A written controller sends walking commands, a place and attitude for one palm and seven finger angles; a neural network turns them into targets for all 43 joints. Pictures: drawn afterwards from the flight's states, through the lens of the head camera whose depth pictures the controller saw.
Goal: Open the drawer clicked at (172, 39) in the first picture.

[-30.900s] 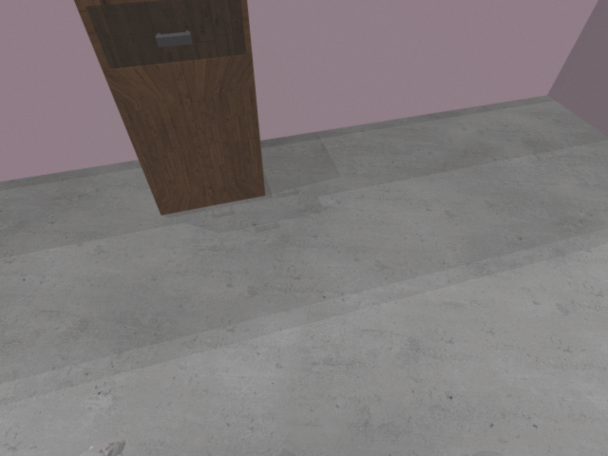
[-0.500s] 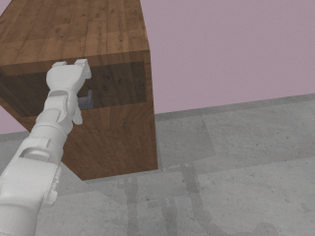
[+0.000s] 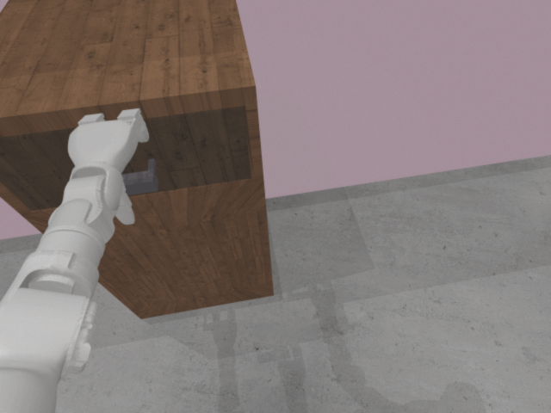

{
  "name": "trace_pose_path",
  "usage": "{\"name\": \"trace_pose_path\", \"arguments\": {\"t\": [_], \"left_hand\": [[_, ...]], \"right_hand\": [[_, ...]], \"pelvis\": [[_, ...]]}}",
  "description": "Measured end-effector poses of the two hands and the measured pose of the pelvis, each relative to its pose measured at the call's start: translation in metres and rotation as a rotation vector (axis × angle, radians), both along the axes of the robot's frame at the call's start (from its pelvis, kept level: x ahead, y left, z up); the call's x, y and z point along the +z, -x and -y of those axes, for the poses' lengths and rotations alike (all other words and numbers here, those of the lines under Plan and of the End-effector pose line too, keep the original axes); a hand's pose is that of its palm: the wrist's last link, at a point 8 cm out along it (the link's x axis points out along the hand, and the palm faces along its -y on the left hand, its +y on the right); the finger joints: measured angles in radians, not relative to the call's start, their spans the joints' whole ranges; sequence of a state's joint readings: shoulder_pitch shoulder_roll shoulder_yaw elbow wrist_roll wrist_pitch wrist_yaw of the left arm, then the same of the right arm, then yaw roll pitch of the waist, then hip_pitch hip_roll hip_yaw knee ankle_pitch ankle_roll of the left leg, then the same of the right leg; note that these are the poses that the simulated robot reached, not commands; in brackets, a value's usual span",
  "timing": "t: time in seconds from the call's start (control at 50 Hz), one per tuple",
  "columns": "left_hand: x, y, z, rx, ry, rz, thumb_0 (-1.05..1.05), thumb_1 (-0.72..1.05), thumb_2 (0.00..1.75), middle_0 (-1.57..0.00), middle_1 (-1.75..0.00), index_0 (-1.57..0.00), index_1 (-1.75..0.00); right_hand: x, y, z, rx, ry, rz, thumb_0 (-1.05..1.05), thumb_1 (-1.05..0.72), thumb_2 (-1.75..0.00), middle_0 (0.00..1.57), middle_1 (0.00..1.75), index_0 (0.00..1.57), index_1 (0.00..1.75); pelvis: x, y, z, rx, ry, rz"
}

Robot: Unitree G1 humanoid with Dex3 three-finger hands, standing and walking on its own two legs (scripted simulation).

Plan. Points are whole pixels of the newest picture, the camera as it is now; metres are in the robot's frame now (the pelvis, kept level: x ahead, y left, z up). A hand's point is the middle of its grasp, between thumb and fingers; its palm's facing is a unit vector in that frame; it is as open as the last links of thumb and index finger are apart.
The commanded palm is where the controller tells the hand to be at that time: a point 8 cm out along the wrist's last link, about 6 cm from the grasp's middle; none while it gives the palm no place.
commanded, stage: re-aim the fingers above the handle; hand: left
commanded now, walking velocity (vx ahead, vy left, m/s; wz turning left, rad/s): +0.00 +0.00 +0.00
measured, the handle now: (126, 175) +0.51 +0.26 +0.02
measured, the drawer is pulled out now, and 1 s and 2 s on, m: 0.00 0.00 0.00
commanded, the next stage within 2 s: lower the fingers behind the handle in 0.06 s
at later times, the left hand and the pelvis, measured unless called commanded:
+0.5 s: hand (103, 187) +0.47 +0.28 +0.05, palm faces +0.03 -0.04 -1.00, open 13.5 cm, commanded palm +0.45 +0.27 +0.10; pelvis +0.03 +0.03 -0.01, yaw +3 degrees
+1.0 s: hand (110, 195) +0.46 +0.27 +0.03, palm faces -0.04 +0.06 -1.00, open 13.8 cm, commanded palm +0.45 +0.26 +0.06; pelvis +0.00 +0.02 -0.02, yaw +3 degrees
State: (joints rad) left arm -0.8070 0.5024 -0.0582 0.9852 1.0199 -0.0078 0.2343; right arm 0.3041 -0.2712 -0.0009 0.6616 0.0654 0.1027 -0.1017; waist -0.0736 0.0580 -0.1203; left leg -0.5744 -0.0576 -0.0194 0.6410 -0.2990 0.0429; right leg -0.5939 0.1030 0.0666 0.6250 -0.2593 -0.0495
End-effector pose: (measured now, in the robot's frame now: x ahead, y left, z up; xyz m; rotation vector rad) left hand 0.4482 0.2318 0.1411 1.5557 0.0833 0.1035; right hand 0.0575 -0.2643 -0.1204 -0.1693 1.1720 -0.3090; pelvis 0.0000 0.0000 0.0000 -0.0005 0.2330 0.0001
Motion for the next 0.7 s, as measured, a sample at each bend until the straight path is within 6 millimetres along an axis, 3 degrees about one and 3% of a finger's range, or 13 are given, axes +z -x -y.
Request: {"name": "trace_pose_path", "arguments": {"t": [0.14,0.2,0.3,0.42,0.58,0.7], "left_hand": [[-0.028,0.008,-0.048,0.124,-0.016,-0.106,0.0,-0.49,0.3,-0.33,-1.23,-0.33,-1.22],[-0.035,0.011,-0.058,0.096,-0.016,-0.122,0.0,-0.49,0.3,-0.33,-1.22,-0.33,-1.21],[-0.036,0.005,-0.049,-0.018,0.024,-0.069,0.0,-0.49,0.3,-0.33,-1.21,-0.32,-1.2],[-0.04,0.006,-0.049,-0.02,0.021,0.001,0.0,-0.49,0.3,-0.37,-1.25,-0.35,-1.22],[-0.04,0.005,-0.043,0.046,0.029,0.012,0.0,-0.49,0.3,-0.37,-1.24,-0.35,-1.28],[-0.04,0.006,-0.041,0.063,0.013,0.003,0.0,-0.49,0.3,-0.34,-1.22,-0.34,-1.28]], "right_hand": [[0.003,-0.011,-0.005,0.016,0.011,-0.005,0.01,-0.9,-0.9,0.2,0.3,0.2,0.3],[0.004,-0.014,-0.007,0.039,0.026,-0.032,0.01,-0.9,-0.9,0.2,0.3,0.2,0.3],[0.003,-0.023,-0.012,0.068,0.044,-0.075,0.01,-0.9,-0.9,0.2,0.3,0.2,0.3],[-0.005,-0.04,-0.026,0.104,0.01,-0.078,0.01,-0.9,-0.9,0.2,0.3,0.2,0.3],[-0.011,-0.059,-0.051,0.133,-0.059,-0.034,0.0,-0.9,-0.9,0.2,0.3,0.2,0.3],[-0.008,-0.054,-0.055,0.143,-0.055,-0.022,0.0,-0.9,-0.9,0.2,0.3,0.2,0.3]], "pelvis": [[0.0,-0.007,-0.005,0.009,0.007,-0.015],[0.0,-0.013,-0.009,0.029,0.015,-0.021],[-0.002,-0.025,-0.019,0.053,0.026,-0.03],[-0.006,-0.032,-0.03,0.062,0.033,-0.039],[-0.007,-0.028,-0.035,0.061,0.034,-0.033],[-0.009,-0.018,-0.032,0.063,0.033,-0.033]]}}
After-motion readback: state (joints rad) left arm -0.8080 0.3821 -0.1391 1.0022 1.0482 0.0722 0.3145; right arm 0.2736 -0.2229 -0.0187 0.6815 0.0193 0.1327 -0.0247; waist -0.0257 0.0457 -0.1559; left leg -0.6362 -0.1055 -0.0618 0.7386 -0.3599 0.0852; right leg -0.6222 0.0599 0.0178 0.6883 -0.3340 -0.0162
